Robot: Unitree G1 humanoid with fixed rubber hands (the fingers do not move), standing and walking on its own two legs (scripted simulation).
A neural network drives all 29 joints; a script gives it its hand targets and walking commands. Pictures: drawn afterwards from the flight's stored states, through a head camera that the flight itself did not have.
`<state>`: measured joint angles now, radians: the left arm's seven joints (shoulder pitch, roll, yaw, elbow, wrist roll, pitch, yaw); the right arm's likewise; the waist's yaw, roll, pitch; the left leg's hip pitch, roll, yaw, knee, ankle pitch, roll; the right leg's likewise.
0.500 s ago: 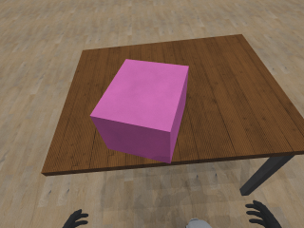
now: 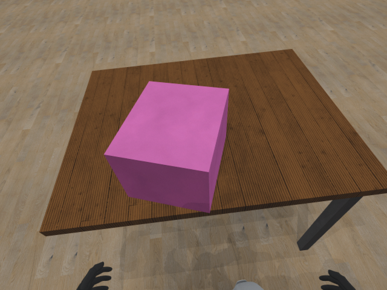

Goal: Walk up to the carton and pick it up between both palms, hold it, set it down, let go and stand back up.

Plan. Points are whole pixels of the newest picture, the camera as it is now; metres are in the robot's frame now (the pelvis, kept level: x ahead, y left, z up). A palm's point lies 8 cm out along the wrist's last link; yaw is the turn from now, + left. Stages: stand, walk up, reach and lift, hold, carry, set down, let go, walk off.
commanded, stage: walk up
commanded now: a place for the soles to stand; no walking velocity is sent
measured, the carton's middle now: (177, 143) +0.49 +0.07 -0.01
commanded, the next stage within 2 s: none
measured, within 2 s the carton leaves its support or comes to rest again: neither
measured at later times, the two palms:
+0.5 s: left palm (68, 279) +0.18 +0.32 -0.09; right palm out of the picture +0.13 -0.22 -0.09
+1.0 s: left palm (73, 255) +0.22 +0.32 -0.09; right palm out of the picture +0.10 -0.19 -0.10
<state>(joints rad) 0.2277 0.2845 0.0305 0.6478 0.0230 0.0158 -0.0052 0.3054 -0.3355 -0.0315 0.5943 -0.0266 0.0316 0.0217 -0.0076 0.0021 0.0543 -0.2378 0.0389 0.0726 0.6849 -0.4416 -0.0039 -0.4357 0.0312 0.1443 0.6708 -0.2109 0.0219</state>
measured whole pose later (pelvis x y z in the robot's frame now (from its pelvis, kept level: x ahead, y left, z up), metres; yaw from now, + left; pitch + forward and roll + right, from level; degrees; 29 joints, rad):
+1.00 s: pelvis +0.06 +0.08 +0.01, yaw +4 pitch -2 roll +0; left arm 0.07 0.21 0.00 0.71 0.03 0.03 0.03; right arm 0.44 -0.29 -0.01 0.60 -0.01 0.03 -0.02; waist -0.06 0.02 0.15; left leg -0.16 -0.07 -0.01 0.68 -0.41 0.01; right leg -0.34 0.03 -0.05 0.61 -0.22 -0.05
